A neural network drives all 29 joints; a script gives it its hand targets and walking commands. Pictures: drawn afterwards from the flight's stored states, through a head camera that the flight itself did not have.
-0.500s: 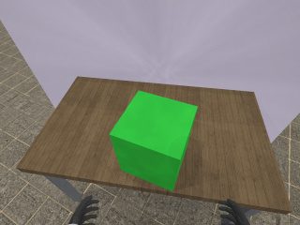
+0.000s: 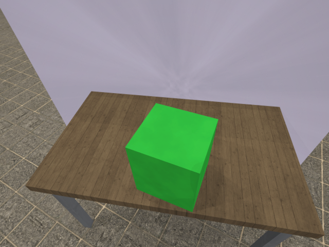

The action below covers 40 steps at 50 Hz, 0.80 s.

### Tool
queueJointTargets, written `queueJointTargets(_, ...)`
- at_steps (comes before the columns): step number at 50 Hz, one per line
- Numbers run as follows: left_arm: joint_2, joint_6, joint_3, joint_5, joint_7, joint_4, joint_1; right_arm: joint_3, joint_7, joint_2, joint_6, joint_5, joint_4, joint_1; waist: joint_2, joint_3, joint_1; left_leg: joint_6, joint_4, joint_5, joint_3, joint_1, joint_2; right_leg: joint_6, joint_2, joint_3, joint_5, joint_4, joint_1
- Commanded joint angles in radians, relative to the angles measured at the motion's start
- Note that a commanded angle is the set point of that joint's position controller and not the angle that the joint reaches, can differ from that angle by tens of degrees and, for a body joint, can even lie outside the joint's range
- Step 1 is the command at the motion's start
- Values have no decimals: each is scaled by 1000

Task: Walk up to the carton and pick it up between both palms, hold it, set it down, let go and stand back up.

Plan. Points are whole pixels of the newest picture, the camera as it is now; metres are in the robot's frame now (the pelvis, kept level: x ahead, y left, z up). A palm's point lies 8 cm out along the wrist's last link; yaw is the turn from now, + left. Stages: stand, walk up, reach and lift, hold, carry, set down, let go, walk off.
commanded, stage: stand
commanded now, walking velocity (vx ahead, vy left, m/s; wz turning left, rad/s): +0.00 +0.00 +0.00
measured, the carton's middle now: (174, 157) +0.42 +0.00 -0.08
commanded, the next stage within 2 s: none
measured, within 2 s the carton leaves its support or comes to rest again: neither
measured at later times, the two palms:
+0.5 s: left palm out of the picture +0.05 +0.29 -0.12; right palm out of the picture +0.04 -0.28 -0.13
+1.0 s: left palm out of the picture +0.06 +0.29 -0.12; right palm out of the picture +0.07 -0.28 -0.12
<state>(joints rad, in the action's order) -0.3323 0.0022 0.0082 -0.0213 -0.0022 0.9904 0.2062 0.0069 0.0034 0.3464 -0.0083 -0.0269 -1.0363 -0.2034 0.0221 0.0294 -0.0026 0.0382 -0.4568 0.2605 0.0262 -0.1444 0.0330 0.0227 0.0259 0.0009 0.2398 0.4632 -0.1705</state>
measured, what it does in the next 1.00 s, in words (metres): stands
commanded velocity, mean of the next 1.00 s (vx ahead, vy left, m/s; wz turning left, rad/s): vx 0.00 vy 0.00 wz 0.00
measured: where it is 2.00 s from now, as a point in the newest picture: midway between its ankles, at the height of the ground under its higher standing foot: outside the picture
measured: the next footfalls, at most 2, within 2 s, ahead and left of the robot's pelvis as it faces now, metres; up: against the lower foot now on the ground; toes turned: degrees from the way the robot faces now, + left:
none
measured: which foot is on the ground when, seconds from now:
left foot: down 0.00-1.00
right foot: down 0.00-1.00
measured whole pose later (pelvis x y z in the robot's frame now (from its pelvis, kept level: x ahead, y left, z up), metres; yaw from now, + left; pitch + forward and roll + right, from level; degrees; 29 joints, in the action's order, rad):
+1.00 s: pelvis -0.01 +0.01 +0.00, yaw +0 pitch -3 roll +0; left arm -0.32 -0.01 -0.01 -0.01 0.00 1.09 0.13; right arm -0.01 0.00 0.33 0.00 -0.01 -1.08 -0.12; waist 0.01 0.06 -0.01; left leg 0.03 -0.40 0.22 0.02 -0.13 0.02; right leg 0.03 0.04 -0.01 0.19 0.41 -0.15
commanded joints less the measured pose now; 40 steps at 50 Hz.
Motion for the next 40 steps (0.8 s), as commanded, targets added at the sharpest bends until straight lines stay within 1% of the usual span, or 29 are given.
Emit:
queueJointTargets(1, -186, -38, 33, 0, -8, -66, -72, 33, -3, 211, -32, -13, 77, 70, -8, -3, -10, -78, 125, -92, 71, -87, 68, -58, 87, -73, -103, -115, 48)
queueJointTargets(2, -237, -34, 47, -2, -10, -53, -102, 26, 1, 187, -27, -6, 71, 85, -38, -35, 6, -61, 129, -120, 58, -40, 52, -72, 75, -77, -54, -107, 11)
queueJointTargets(3, -216, -37, 43, 0, -5, -74, -129, 37, -5, 226, -17, -2, 63, 97, -59, 34, -12, -71, 126, -114, 64, -84, 57, -71, 81, -89, -35, -138, -8)
queueJointTargets(4, -199, -37, 39, 9, -10, -56, -101, 31, -4, 220, -15, 0, 57, 46, 7, -31, 6, -73, 118, -105, 58, -51, 50, -61, 78, -95, -42, -130, 13)
queueJointTargets(6, -241, -35, 36, 5, -6, -36, -88, 33, -10, 214, -16, -10, 36, 54, -2, 62, 5, -83, 163, -9, 99, -110, 76, -61, 66, -81, -28, -113, -7)
queueJointTargets(7, -198, -35, 40, 8, -4, -38, -67, 20, -3, 192, -22, -2, 46, 26, -27, 3, -11, -78, 149, -1, 74, -120, 60, -56, 72, -95, -16, -117, 38)
queueJointTargets(8, -231, -40, 37, 10, -3, -20, -46, 34, -4, 219, -19, 1, 22, 29, -30, -4, 2, -81, 135, -50, 82, -69, 64, -68, 87, -103, -53, -133, 18)
queueJointTargets(9, -221, -38, 25, 9, -11, -21, -76, 16, 3, 182, -28, 18, 36, 11, -77, 3, 30, -77, 147, -9, 93, -80, 61, -62, 81, -97, 15, -140, -7)
queueJointTargets(10, -212, -34, 33, 15, -12, -23, -89, 37, 5, 235, -24, 0, 28, 47, -12, 13, -5, -80, 155, -35, 84, -93, 54, -62, 85, -102, -7, -143, 1)
queueJointTargets(11, -218, -39, 33, 13, -14, -18, -84, 30, 0, 208, -20, 4, 43, 83, -7, 3, -1, -73, 134, -67, 65, -70, 55, -59, 81, -94, -11, -133, -6)
queueJointTargets(13, -246, -41, 43, 5, -12, -35, -141, 19, -2, 183, -20, 7, 23, 38, -75, -1, 28, -66, 132, -23, 80, -74, 52, -56, 81, -109, 35, -160, -10)
queueJointTargets(14, -200, -32, 38, 8, -8, -11, -63, 33, -5, 220, -25, 2, 19, 53, -16, 37, -10, -80, 132, 12, 93, -96, 55, -51, 74, -96, 44, -148, -17)
queueJointTargets(15, -212, -32, 27, 7, -3, 5, -45, 35, 2, 213, -21, 1, 18, 68, -5, 75, -3, -81, 143, 22, 106, -124, 60, -48, 74, -76, 90, -163, -57)
queueJointTargets(16, -205, -36, 29, -1, -6, -5, -67, 28, -5, 190, -14, 8, 27, 39, -60, -13, 6, -74, 121, 18, 83, -76, 54, -69, 83, -104, 80, -144, -16)
queueJointTargets(17, -216, -41, 31, 9, -5, -23, -95, 15, -2, 172, -15, 6, 24, 65, -50, 19, -14, -77, 125, 40, 76, -134, 55, -53, 73, -95, 89, -179, -16)
queueJointTargets(19, -200, -37, 23, 5, 1, -5, -85, 34, -5, 216, -22, -2, 13, 75, 22, 16, -3, -80, 130, 7, 79, -110, 65, -71, 87, -122, 33, -140, -32)
queueJointTargets(21, -221, -36, 40, 7, -7, -6, -138, 33, -3, 227, -20, -5, 6, 69, -37, 16, 10, -75, 148, -28, 91, -123, 64, -67, 71, -109, 23, -118, -19)
queueJointTargets(22, -220, -42, 36, 9, -2, -29, -107, 30, -1, 227, -21, 4, 27, 70, 23, -56, -3, -76, 134, -27, 94, -55, 69, -68, 70, -92, 10, -121, -12)
queueJointTargets(23, -235, -33, 39, 11, -8, -5, -116, 37, 1, 232, -12, 2, 18, 98, 32, -28, -13, -76, 140, -66, 94, -77, 72, -61, 70, -94, -39, -126, 19)
queueJointTargets(24, -215, -42, 41, 18, -1, 16, -57, 22, 0, 195, -12, 23, 12, 47, -84, -70, 7, -81, 112, -70, 93, -66, 59, -58, 76, -101, -13, -127, 44)
queueJointTargets(26, -235, -41, 40, 10, -9, -5, -113, 30, -7, 222, -12, 17, 4, 35, -8, -1, 23, -69, 92, -107, 71, -52, 52, -62, 92, -118, 5, -169, -55)
queueJointTargets(28, -236, -33, 40, 5, -15, 7, -88, 22, -11, 197, -16, 16, 0, 21, -39, -20, 23, -66, 106, -121, 87, -71, 67, -58, 70, -84, -88, -129, 28)
queueJointTargets(29, -224, -31, 46, 16, -18, 15, -109, 22, -11, 204, -14, 8, 16, 75, -29, 13, -4, -72, 112, -151, 77, -108, 62, -56, 85, -76, -59, -119, 14)
queueJointTargets(32, -222, -32, 29, 18, -13, 27, -88, 25, -7, 231, -16, 21, 7, 93, -43, -48, 6, -80, 111, -150, 89, -34, 72, -60, 83, -78, -179, -131, 38)
queueJointTargets(33, -197, -38, 27, 16, -13, 8, -101, 13, -8, 195, -12, 8, 19, 71, -11, -76, 2, -68, 107, -172, 67, -33, 64, -56, 87, -69, -161, -104, 72)
queueJointTargets(35, -231, -37, 32, 21, -8, 20, -105, 20, -8, 209, -13, 1, 11, 60, -57, -36, -8, -69, 128, -200, 73, -30, 69, -57, 85, -63, -155, -121, 26)
queueJointTargets(36, -224, -41, 29, 20, -8, 31, -102, 26, -8, 247, -13, 14, -1, 87, -45, -53, -14, -63, 124, -188, 68, -10, 63, -56, 84, -81, -153, -113, 35)
queueJointTargets(38, -204, -40, 18, 23, -9, 31, -64, 13, -5, 192, -13, 22, 6, 63, 34, -33, 7, -66, 112, -232, 76, -35, 72, -61, 104, -84, -221, -117, 67)
queueJointTargets(40, -210, -33, 28, 16, -10, 25, -107, 21, -9, 219, -16, 20, 12, 101, -5, -25, -1, -51, 149, -177, 69, -39, 69, -52, 85, -73, -128, -133, 65)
